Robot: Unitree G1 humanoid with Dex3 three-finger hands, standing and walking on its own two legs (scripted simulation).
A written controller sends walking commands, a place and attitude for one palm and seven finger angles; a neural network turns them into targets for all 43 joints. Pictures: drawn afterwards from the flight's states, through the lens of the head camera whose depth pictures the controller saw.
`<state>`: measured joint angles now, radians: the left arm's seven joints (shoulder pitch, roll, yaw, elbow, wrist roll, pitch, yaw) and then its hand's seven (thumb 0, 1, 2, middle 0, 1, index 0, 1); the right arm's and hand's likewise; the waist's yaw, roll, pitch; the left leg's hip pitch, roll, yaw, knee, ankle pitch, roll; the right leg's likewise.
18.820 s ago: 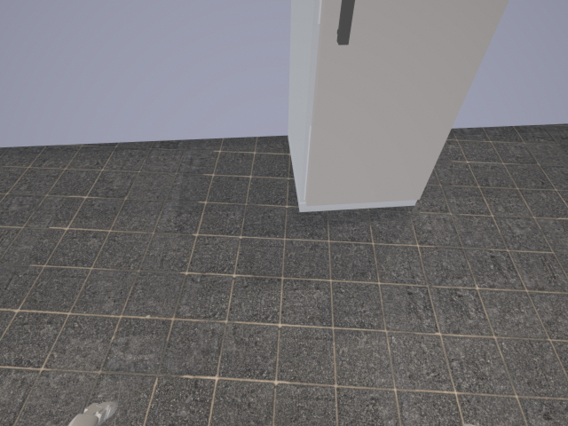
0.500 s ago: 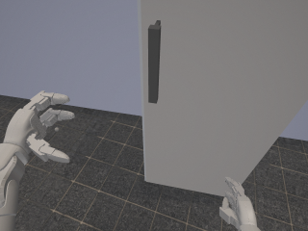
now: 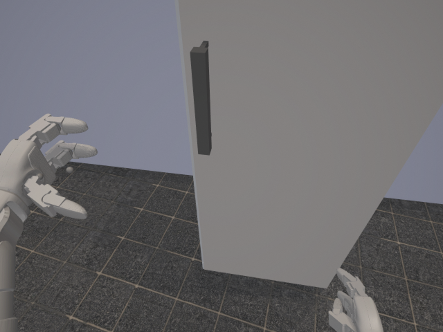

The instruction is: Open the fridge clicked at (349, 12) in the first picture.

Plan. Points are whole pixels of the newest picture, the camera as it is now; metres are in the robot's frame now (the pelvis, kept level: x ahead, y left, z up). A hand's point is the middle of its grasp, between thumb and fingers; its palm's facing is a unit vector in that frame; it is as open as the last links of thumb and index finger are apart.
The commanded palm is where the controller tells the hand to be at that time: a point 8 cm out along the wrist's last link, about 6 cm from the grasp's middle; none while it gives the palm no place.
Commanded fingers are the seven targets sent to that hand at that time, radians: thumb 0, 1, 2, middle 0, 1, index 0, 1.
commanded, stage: raise the hand to about handle height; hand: left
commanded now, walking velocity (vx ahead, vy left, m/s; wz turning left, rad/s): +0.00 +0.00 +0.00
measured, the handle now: (204, 101) +0.52 +0.11 +0.19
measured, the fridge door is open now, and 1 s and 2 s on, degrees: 0 0 0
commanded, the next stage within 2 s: move the hooked fingers beside the handle in 0.18 s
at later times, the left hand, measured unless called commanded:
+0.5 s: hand (90, 154) +0.31 +0.26 +0.20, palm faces +0.06 -1.00 -0.07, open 14.0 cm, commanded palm +0.28 +0.30 +0.21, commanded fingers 0.00 -0.50 0.30 -0.30 -1.20 -0.30 -1.20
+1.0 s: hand (123, 138) +0.36 +0.22 +0.20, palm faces +0.01 -1.00 -0.03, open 14.0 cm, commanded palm +0.34 +0.27 +0.21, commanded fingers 0.00 -0.50 0.30 -0.30 -1.20 -0.30 -1.20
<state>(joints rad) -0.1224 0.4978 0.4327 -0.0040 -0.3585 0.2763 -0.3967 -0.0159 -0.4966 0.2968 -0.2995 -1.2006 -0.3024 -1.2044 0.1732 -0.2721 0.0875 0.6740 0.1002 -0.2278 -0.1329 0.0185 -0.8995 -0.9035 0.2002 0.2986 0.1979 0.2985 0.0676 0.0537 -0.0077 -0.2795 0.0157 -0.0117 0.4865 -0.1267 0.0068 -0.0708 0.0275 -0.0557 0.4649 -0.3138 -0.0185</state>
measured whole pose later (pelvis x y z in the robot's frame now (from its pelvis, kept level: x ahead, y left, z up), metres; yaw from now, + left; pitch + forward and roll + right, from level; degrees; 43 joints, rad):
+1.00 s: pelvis +0.02 +0.00 +0.00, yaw -1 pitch -3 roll -1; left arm -0.35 0.42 0.32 0.19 -0.29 0.30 -0.29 -0.02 -0.50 0.30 -0.30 -1.20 -0.30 -1.20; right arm 0.17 -0.26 0.07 0.69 0.10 -0.16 -0.14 0.02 -0.90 -0.90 0.20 0.30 0.20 0.30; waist 0.04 0.05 -0.02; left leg -0.29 0.01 0.01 0.48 -0.15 0.01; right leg -0.09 0.02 -0.03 0.47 -0.33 -0.02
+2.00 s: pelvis +0.04 -0.01 +0.00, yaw -3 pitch +2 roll +0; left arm -0.69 0.38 0.29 0.63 -0.20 0.20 -0.17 -0.02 -0.49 0.30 -0.30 -1.20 -0.30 -1.20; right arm 0.27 -0.27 0.02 0.73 0.08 -0.08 -0.10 0.01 -0.90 -0.90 0.20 0.30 0.20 0.30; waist -0.03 0.03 -0.05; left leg -0.34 0.03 0.04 0.48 -0.17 0.00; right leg -0.15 0.03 0.00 0.47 -0.35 -0.03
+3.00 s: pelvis +0.03 +0.00 +0.00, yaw -3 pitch +1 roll -1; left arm -0.71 0.39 0.28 0.65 -0.20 0.23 -0.16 -0.02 -0.50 0.30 -0.30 -1.20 -0.30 -1.20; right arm 0.26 -0.26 0.03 0.72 0.09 -0.07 -0.10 0.02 -0.90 -0.90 0.20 0.30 0.20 0.30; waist -0.03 0.03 -0.06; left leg -0.36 0.03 0.03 0.50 -0.17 0.01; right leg -0.16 0.03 -0.01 0.47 -0.33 -0.02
